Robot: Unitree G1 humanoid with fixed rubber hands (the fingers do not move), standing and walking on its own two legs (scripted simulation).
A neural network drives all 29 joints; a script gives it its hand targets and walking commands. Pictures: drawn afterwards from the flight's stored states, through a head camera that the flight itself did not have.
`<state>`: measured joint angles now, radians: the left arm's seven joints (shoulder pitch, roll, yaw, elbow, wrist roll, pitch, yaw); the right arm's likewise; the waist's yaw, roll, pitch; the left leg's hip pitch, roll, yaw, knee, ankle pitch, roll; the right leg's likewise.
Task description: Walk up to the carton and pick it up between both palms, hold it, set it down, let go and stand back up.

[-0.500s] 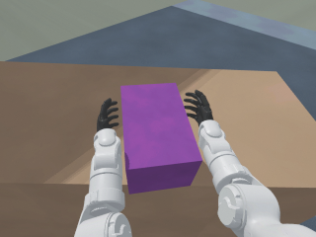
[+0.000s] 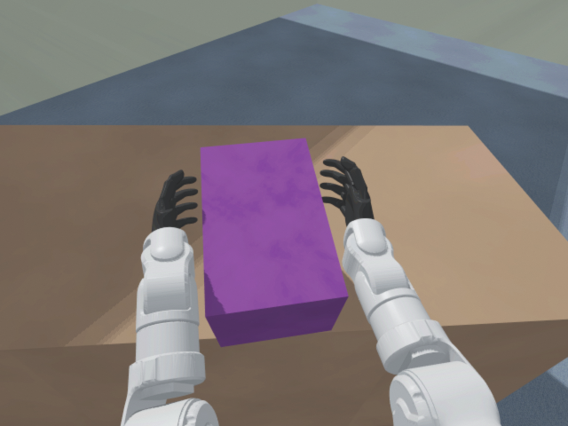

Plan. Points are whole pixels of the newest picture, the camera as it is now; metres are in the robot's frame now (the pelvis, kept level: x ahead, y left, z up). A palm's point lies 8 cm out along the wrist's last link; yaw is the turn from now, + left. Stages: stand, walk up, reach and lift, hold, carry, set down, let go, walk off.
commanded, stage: reach and lift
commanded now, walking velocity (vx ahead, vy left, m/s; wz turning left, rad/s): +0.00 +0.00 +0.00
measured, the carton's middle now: (265, 238) +0.38 +0.01 +0.06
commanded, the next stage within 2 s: hold in 1.20 s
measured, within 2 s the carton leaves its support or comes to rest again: neither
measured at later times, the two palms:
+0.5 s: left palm (161, 228) +0.34 +0.15 +0.13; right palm (357, 219) +0.34 -0.11 +0.14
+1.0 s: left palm (161, 219) +0.35 +0.15 +0.15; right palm (358, 208) +0.34 -0.11 +0.16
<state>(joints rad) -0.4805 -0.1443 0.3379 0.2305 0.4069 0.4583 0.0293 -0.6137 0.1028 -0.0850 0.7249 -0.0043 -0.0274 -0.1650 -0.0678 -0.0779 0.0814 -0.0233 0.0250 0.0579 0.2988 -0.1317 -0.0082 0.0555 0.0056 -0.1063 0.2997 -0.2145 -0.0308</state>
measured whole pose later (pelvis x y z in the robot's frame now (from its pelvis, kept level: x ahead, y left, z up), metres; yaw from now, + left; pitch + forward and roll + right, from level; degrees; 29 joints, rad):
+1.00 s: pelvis -0.02 +0.02 +0.00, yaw +0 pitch -12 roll +0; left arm -0.55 -0.14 0.33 0.13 0.47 0.61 -0.02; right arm -0.64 0.11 -0.08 0.62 0.02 0.03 -0.19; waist -0.09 -0.09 0.16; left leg 0.02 0.02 0.07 0.30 -0.12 0.01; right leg 0.12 0.00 -0.11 0.26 -0.18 -0.02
